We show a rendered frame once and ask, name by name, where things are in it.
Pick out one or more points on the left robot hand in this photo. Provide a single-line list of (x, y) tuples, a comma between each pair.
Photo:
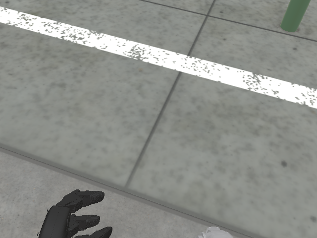
[(60, 224)]

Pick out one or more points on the robot right shin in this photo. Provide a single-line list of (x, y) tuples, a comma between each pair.
[(212, 228)]

